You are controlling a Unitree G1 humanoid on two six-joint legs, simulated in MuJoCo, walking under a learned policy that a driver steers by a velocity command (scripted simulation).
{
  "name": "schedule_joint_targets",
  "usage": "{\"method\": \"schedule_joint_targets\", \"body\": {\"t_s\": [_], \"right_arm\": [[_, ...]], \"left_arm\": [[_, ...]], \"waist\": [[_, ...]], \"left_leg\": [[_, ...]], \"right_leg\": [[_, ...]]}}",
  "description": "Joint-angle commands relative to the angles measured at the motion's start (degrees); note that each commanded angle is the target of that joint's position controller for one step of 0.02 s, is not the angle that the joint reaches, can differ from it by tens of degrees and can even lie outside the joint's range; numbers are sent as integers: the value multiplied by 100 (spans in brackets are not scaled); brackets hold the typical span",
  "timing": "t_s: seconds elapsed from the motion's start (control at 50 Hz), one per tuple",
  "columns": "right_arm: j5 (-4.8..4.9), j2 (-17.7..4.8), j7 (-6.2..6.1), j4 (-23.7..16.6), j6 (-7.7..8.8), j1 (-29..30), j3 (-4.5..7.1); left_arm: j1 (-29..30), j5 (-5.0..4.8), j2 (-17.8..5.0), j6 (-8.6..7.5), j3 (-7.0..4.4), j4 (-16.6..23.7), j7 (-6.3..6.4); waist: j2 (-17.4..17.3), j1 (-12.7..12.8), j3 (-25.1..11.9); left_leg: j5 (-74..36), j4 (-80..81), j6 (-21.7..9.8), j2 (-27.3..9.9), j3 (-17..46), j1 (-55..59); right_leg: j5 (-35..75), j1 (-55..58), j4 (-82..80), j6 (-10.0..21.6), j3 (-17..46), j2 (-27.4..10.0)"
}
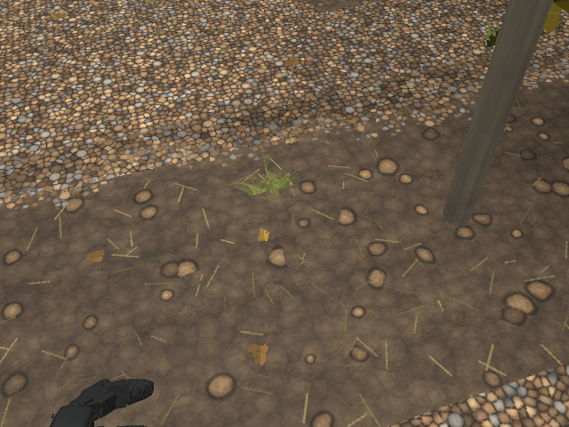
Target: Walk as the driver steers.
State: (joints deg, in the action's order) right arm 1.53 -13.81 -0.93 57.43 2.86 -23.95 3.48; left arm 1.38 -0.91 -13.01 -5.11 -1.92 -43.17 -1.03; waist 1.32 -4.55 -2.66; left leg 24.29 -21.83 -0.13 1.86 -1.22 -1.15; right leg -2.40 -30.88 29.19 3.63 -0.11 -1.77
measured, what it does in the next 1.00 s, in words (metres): walks ahead, turning left: left foot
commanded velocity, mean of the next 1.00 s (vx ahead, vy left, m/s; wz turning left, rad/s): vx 0.50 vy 0.00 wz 0.40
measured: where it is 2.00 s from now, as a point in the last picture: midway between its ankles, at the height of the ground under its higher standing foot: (150, 256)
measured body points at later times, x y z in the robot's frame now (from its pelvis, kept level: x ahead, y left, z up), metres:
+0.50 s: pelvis +0.27 -0.01 +0.01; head +0.30 -0.01 +0.46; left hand +0.22 +0.26 -0.13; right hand +0.50 -0.20 -0.10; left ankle +0.43 +0.14 -0.70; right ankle +0.13 -0.11 -0.72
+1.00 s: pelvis +0.57 +0.06 +0.01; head +0.59 +0.08 +0.46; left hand +0.69 +0.37 -0.07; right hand +0.70 -0.20 -0.11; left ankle +0.42 +0.11 -0.72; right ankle +0.76 +0.01 -0.71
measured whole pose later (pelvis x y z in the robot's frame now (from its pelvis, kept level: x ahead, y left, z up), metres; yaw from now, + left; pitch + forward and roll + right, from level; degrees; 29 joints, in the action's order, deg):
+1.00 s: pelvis +0.57 +0.06 +0.01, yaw +27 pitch +3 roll +1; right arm 1.5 -15.1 -0.9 47.4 2.4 -21.2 5.4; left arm 2.2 -0.5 -14.7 -7.2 -3.0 -43.8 -0.5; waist 1.9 -5.5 0.7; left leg 21.6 -24.7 -3.2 6.6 11.9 -4.9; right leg 0.3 -29.7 26.1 -0.9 4.7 -0.4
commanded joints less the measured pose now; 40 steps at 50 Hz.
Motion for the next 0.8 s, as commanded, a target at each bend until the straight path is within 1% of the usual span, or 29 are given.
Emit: {"method": "schedule_joint_targets", "body": {"t_s": [0.02,0.04,0.06,0.08,0.1,0.12,0.14,0.16,0.18,0.2,0.28,0.32,0.36,0.42,0.46,0.48,0.52,0.54,0.56,0.58,0.6,0.62,0.64,0.66,0.68,0.7,0.72,0.76,0.8], "right_arm": [[-167,-476,33,-385,50,11,46],[-153,14,122,-387,212,-427,-136],[-4,-573,150,-348,324,-36,41],[75,-799,108,-574,367,580,115],[19,-778,43,-641,348,879,125],[-36,-673,-9,-627,292,910,137],[-43,-574,-31,-585,212,772,151],[-31,-450,-33,-541,137,664,148],[-25,-352,-33,-520,81,655,150],[-19,-313,-36,-554,52,696,154],[-24,-352,5,-763,88,1313,206],[-51,-277,84,-890,109,1643,179],[-67,-167,167,-1054,98,2087,119],[-42,-118,270,-1268,73,2510,63],[-40,-146,354,-1458,76,2780,58],[-34,-182,396,-1532,76,2798,71],[-39,-372,463,-1573,69,2507,158],[-7,-549,471,-1480,64,1972,252],[4,-886,416,-1260,59,1024,427],[-63,-1521,286,-1107,6,94,622],[1,-1556,248,-1170,16,183,556],[-90,-1113,195,-1166,8,71,414],[-94,-841,176,-1227,49,464,351],[-68,-685,193,-1310,92,893,303],[-62,-573,192,-1384,126,1155,254],[-73,-533,182,-1423,132,1219,226],[-56,-625,161,-1442,131,1228,241],[-52,-828,96,-1463,134,1132,289],[-42,-976,40,-1461,122,995,340]], "left_arm": [[-2348,67,-1287,-47,-472,-327,12],[-2896,-29,-1534,-20,-533,-586,-28],[-2976,-13,-1137,12,-436,-571,9],[-2240,18,-994,7,-373,-466,49],[-1652,61,-881,-4,-331,-332,56],[-1294,102,-720,-36,-303,-303,49],[-1118,153,-584,-74,-283,-341,25],[-1123,141,-508,-107,-278,-412,11],[-1220,137,-511,-144,-291,-492,15],[-1306,130,-617,-164,-320,-581,45],[-1556,130,-655,-153,-321,-842,161],[-1553,127,-666,-155,-300,-903,204],[-1742,105,-708,-156,-295,-1033,240],[-2098,83,-780,-90,-319,-1251,250],[-2169,54,-866,-3,-354,-1307,265],[-2113,41,-929,44,-376,-1294,282],[-1999,16,-1090,117,-422,-1222,356],[-1943,25,-1167,154,-437,-1194,380],[-1798,7,-1198,163,-432,-1124,390],[-1975,83,-894,68,-320,-893,335],[-2143,123,-374,-182,-107,-742,170],[-1511,-87,-864,-415,-263,-607,46],[-1101,-202,-940,-490,-273,-468,26],[-980,-97,-861,-503,-288,-465,75],[-1019,28,-914,-435,-358,-476,130],[-1085,72,-849,-349,-372,-433,144],[-1154,100,-780,-280,-376,-382,155],[-923,149,-641,-188,-344,-255,179],[-387,179,-520,-174,-284,-85,195]], "waist": [[180,1238,-1442],[1460,1120,-2258],[973,1314,-1958],[723,1160,-1007],[269,931,-498],[111,697,-262],[184,480,-183],[235,399,-159],[192,359,-112],[248,332,-49],[156,430,236],[190,497,315],[140,647,437],[71,792,627],[76,827,691],[141,758,649],[442,510,303],[528,197,10],[397,-322,-451],[-547,-455,-1230],[-1417,-69,-1818],[-1000,-329,-1636],[-685,-230,-937],[-122,57,-460],[-51,263,-232],[-99,422,-156],[-127,520,-84],[-213,544,100],[-310,394,238]], "left_leg": [[-3232,-2945,-442,-653,179,-2038],[558,-4728,-175,134,356,-3942],[739,-5374,-247,-64,947,-4729],[135,-5304,-309,-339,725,-5104],[-438,-4973,-288,-625,538,-4835],[-771,-4635,-264,-791,575,-4395],[-906,-4399,-266,-914,617,-3969],[-1007,-4286,-281,-936,645,-3743],[-1183,-4203,-315,-947,679,-3788],[-1365,-4066,-295,-920,764,-3898],[-2610,-2894,-247,-703,909,-4225],[-3234,-2210,-267,-609,646,-3887],[-3560,-1737,-298,-561,402,-3667],[-3241,-1358,-384,-526,286,-4003],[-2685,-1202,-476,-450,83,-4196],[-2330,-1133,-556,-355,-87,-4044],[-1610,-1197,-747,-16,-486,-3245],[-1466,-1095,-896,180,-572,-2513],[-1900,-660,-1151,236,-351,-1037],[-1855,-731,-1877,-1048,1765,1394],[-1289,240,-2738,-2182,4684,2633],[-1067,436,-2396,-1945,4221,2653],[-1461,483,-2098,-1728,3307,1914],[-2035,615,-1907,-1473,2724,945],[-2563,718,-1792,-1315,2342,264],[-2774,834,-1790,-1205,2237,-217],[-2876,909,-1807,-1165,2184,-504],[-3061,1016,-1778,-1056,1904,-1028],[-2952,1003,-1579,-766,1592,-1444]], "right_leg": [[628,4121,367,864,1210,-975],[-820,5745,-458,1552,3638,-2020],[-1788,5683,-877,1413,3969,-1914],[-1528,4814,-1065,1158,3172,-1749],[-821,3805,-1254,1079,2518,-1543],[-413,3025,-1476,1015,2115,-1411],[-233,2563,-1656,926,1768,-1255],[-176,2326,-1832,888,1511,-1194],[0,2274,-1942,826,1297,-1165],[271,2236,-2027,869,1092,-1204],[879,2305,-2141,643,234,-1057],[954,2167,-2181,496,-189,-903],[886,2224,-2231,412,-403,-915],[1237,3092,-2022,393,-530,-1159],[1886,3630,-1689,377,-610,-1334],[2636,3772,-1419,339,-701,-1374],[4606,3899,-620,252,-860,-1396],[5202,3830,160,192,-939,-1352],[4804,3169,1410,20,-1062,-1153],[2496,915,3594,-296,-1114,-642],[-2871,-942,5196,-448,-129,569],[-2724,-1666,5408,-232,700,190],[-2229,-1804,4988,-119,625,-89],[-1870,-1481,4330,-134,577,-287],[-1677,-1062,3862,-223,521,-430],[-1605,-716,3672,-308,518,-478],[-1561,-606,3410,-418,470,-477],[-1225,-564,2702,-608,313,-435],[-373,-303,1646,-677,205,-255]]}}
Velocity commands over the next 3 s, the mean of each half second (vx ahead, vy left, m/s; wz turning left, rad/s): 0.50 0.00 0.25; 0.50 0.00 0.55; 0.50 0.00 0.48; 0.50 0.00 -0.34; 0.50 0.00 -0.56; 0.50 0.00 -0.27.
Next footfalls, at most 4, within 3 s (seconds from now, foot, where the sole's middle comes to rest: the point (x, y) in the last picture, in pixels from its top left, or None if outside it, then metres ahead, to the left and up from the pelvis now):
0.56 left None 0.46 0.12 -0.76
1.02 right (266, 314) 0.79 0.03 -0.76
1.56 left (120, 306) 0.85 0.41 -0.76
2.08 right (159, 199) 1.23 0.34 -0.76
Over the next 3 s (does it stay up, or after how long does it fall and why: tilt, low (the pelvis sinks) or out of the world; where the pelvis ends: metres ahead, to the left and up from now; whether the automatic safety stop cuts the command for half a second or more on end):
stays up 1.52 0.49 0.02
